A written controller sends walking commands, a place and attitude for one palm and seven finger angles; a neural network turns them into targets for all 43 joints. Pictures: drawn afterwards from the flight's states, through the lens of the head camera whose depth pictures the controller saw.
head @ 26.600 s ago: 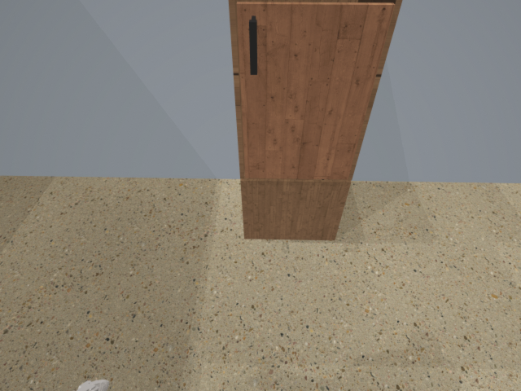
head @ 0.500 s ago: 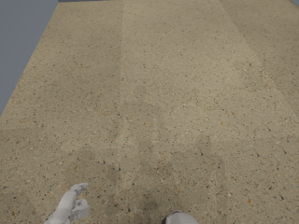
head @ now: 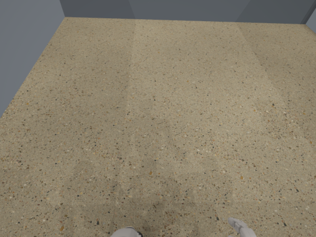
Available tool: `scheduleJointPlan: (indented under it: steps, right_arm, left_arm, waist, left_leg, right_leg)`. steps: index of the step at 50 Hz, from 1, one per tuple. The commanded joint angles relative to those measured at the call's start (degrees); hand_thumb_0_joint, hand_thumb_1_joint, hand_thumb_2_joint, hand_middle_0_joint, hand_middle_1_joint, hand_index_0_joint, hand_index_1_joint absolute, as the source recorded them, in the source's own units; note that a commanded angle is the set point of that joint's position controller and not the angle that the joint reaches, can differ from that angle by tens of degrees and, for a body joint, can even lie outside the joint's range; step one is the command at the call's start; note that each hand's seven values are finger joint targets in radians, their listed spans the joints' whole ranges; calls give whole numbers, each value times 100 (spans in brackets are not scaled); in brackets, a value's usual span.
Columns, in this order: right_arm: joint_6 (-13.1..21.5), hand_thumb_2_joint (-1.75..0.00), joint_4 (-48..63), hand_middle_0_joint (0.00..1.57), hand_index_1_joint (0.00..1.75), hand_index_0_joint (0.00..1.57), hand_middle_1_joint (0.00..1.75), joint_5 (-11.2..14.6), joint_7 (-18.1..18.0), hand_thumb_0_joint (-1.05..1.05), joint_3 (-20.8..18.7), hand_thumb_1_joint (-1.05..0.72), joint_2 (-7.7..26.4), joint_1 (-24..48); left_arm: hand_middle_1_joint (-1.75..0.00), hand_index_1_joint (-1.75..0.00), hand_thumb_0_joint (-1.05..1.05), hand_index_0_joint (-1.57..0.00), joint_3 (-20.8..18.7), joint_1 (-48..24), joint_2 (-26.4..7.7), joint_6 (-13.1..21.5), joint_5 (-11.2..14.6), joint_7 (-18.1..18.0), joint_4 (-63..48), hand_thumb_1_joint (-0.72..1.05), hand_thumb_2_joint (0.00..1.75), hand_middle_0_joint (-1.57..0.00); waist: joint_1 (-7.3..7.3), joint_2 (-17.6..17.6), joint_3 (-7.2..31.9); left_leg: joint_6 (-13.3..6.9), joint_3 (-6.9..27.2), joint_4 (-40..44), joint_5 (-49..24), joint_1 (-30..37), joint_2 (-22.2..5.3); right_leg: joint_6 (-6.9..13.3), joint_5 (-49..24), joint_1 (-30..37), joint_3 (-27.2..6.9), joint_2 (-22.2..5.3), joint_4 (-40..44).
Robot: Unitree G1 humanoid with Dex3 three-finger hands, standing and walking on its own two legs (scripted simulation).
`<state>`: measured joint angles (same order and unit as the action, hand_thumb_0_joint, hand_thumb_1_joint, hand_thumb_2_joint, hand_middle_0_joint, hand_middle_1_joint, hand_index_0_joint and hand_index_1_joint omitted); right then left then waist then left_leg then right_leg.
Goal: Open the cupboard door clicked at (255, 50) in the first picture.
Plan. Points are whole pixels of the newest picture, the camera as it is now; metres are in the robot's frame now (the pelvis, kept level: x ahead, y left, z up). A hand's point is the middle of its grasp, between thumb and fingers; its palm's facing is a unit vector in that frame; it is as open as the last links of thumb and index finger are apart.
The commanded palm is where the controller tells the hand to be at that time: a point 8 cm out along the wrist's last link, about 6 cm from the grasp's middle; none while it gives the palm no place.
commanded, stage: walk to a spot facing it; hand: left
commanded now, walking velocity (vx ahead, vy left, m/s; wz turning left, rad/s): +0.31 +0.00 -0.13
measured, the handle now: out of the picture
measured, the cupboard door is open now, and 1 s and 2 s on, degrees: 43 43 43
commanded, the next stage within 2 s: turn to face it in 0.10 s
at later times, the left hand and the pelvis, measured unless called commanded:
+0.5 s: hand (121, 168) +0.34 +0.16 -0.14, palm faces +0.03 -0.97 -0.23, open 7.3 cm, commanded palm none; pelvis +0.21 -0.03 +0.01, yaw +4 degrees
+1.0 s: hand (93, 176) +0.30 +0.24 -0.15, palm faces +0.37 -0.90 -0.24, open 7.3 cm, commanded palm none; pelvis +0.29 +0.01 +0.02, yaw +19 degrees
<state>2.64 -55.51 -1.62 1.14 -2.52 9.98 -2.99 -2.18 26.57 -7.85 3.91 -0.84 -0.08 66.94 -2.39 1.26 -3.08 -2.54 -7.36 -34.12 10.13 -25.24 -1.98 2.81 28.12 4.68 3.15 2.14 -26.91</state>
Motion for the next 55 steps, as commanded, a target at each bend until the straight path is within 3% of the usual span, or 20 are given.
scheduleJointPlan:
  steps: [1, 2, 4, 6, 9, 14, 18, 19, 20, 21, 23, 27, 34, 35, 36, 37, 38, 41, 47, 55]
  right_arm:
    - [48, -90, -459, 20, 30, 20, 30, -17, -236, 0, -368, -90, 1546, -2730]
    - [61, -90, -356, 20, 30, 20, 30, 6, -234, 0, -340, -90, 1366, -2265]
    - [201, -90, -236, 20, 30, 20, 30, 0, -258, 0, -155, -90, 718, -1717]
    - [286, -90, -303, 20, 30, 20, 30, 10, -272, 0, -77, -90, 490, -1612]
    - [274, -90, -328, 20, 30, 20, 30, 30, -247, 0, -80, -90, 558, -1654]
    - [124, -90, -557, 20, 30, 20, 30, 32, -231, 0, -34, -90, 562, -2076]
    - [25, -90, -611, 20, 30, 20, 30, 80, -225, 0, -9, -90, 585, -2034]
    - [9, -90, -575, 20, 30, 20, 30, 118, -199, 0, 7, -90, 465, -2051]
    - [-35, -90, -485, 20, 30, 20, 30, 150, -166, 0, -6, -90, 301, -2251]
    - [-134, -90, -409, 20, 30, 20, 30, 173, -215, 0, -22, -90, 317, -2268]
    - [-191, -90, -315, 20, 30, 20, 30, 159, -208, 0, -27, -90, 234, -1783]
    - [-405, -90, -310, 20, 30, 20, 30, 120, -88, 0, -38, -90, 60, -1864]
    - [-390, -90, 42, 20, 30, 20, 30, 48, 4, 0, -133, -90, 318, -1627]
    - [-352, -90, 72, 20, 30, 20, 30, 39, 13, 0, -218, -90, 641, -1862]
    - [-295, -90, 140, 20, 30, 20, 30, -27, -34, 0, -389, -90, 1386, -2136]
    - [-318, -90, 95, 20, 30, 20, 30, -29, -143, 0, -445, -90, 1693, -2325]
    - [-306, -90, 203, 20, 30, 20, 30, -32, -168, 0, -474, -90, 1764, -2097]
    - [-205, -90, 422, 20, 30, 20, 30, 13, -263, 0, -320, -90, 1262, -1377]
    - [-206, -90, 515, 20, 30, 20, 30, 29, -244, 0, -350, -90, 1358, -1206]
    - [-386, -90, 635, 20, 30, 20, 30, 18, -160, 0, -442, -90, 1472, -748]
  left_arm:
    - [-30, -30, 0, -20, -109, -398, -712, 183, 103, -23, -750, 90, 90, -20]
    - [-30, -30, 0, -20, -130, -765, -645, 155, 52, -34, -852, 90, 90, -20]
    - [-30, -30, 0, -20, -147, -946, -410, 23, -46, 56, -825, 90, 90, -20]
    - [-30, -30, 0, -20, -117, -588, -185, -149, -95, 116, -729, 90, 90, -20]
    - [-30, -30, 0, -20, -126, -640, -100, -277, -79, 134, -796, 90, 90, -20]
    - [-30, -30, 0, -20, -87, -1349, -169, -212, -62, 104, -985, 90, 90, -20]
    - [-30, -30, 0, -20, -163, -978, -625, -113, -48, 45, -909, 90, 90, -20]
    - [-30, -30, 0, -20, -261, -612, -1015, -59, -60, -9, -827, 90, 90, -20]
    - [-30, -30, 0, -20, -367, -215, -1518, -34, -71, -63, -757, 90, 90, -20]
    - [-30, -30, 0, -20, -395, -80, -1732, -70, -19, -92, -792, 90, 90, -20]
    - [-30, -30, 0, -20, -335, -700, -1310, -107, -22, -195, -960, 90, 90, -20]
    - [-30, -30, 0, -20, -273, -1661, -1074, -197, -59, -194, -1332, 90, 90, -20]
    - [-30, -30, 0, -20, -402, -1666, -1216, -293, -39, -118, -1462, 90, 90, -20]
    - [-30, -30, 0, -20, -370, -1638, -1076, -344, -16, -105, -1510, 90, 90, -20]
    - [-30, -30, 0, -20, -307, -1646, -722, -401, 54, -62, -1745, 90, 90, -20]
    - [-30, -30, 0, -20, -253, -2106, -768, -459, -2, -87, -1948, 90, 90, -20]
    - [-30, -30, 0, -20, -275, -2144, -772, -452, -9, -71, -2079, 90, 90, -20]
    - [-30, -30, 0, -20, -309, -2088, -822, -467, -75, -42, -1765, 90, 90, -20]
    - [-30, -30, 0, -20, -281, -1789, -898, -526, -17, -56, -1730, 90, 90, -20]
    - [-30, -30, 0, -20, -254, -1583, -970, -458, 26, -81, -1866, 90, 90, -20]
  waist:
    - [1103, -1166, 1642]
    - [904, -537, 767]
    - [504, -477, -169]
    - [237, -680, -120]
    - [116, -711, 147]
    - [322, -657, -109]
    - [24, -402, 187]
    - [-150, 152, 524]
    - [-256, 1224, 915]
    - [-290, 1395, 1244]
    - [-153, 1423, 809]
    - [398, 997, 568]
    - [491, 394, 396]
    - [628, -475, 564]
    - [790, -2455, 698]
    - [999, -2088, 950]
    - [803, -1434, 953]
    - [514, -1336, 633]
    - [367, -709, 841]
    - [298, -1127, 618]
  left_leg:
    - [-1519, 3825, 1456, -1164, 3999, -2638]
    - [-1418, 3379, 1719, -520, 2943, -2492]
    - [-848, 2302, 2102, -356, 1465, -1982]
    - [-575, 1283, 2213, -888, 1213, -1645]
    - [-517, 440, 2270, -1265, 1224, -1440]
    - [-554, 408, 1892, -1920, 1091, -1248]
    - [-134, 543, 831, -1461, 728, -855]
    - [109, 324, 30, -630, -20, -539]
    - [380, -108, -1339, 1574, -635, 134]
    - [426, 247, -2793, 3138, -523, 39]
    - [475, 669, -3643, 2549, -997, -317]
    - [570, 414, -2809, 1778, -184, -473]
    - [538, -221, 8, 413, 974, -65]
    - [393, 437, 706, -304, 1538, -382]
    - [-434, 2783, 1314, -2102, 1994, -1955]
    - [-997, 3319, 1442, -2728, 2013, -2416]
    - [-1078, 2995, 1457, -1889, 1766, -2370]
    - [-525, 2222, 1295, -2454, 1625, -1529]
    - [-658, 1989, 1271, -2527, 1990, -1294]
    - [-572, 2414, 1052, -1715, 1182, -1026]
  right_leg:
    - [-26, 172, -3793, -478, -160, -5475]
    - [-48, -126, -4116, -541, -427, -5672]
    - [-167, -978, -4040, -610, -784, -5333]
    - [-279, -1226, -3791, -506, -842, -4741]
    - [-344, -1444, -3460, -307, -921, -3493]
    - [-369, -2016, -2696, 234, -672, -1421]
    - [-365, -2722, -1109, 352, -546, -276]
    - [-168, -3833, -75, -332, -1226, -368]
    - [435, -4872, 506, -1446, -2590, 43]
    - [976, -4662, 231, -1869, -3378, 576]
    - [849, -4594, -359, -1398, -3022, 641]
    - [253, -3549, -1726, 208, -2495, 772]
    - [-141, -2458, -2062, 927, -2256, -293]
    - [-377, -1753, -2487, 1063, -1956, -1130]
    - [-870, 865, -3788, 1126, -1076, -2691]
    - [-785, 1287, -3977, 221, -809, -3781]
    - [-699, 744, -3939, -138, -912, -4224]
    - [-823, -490, -4289, -381, -888, -4584]
    - [-941, -673, -3838, -365, -696, -3556]
    - [-762, -719, -2375, -100, -251, -1220]
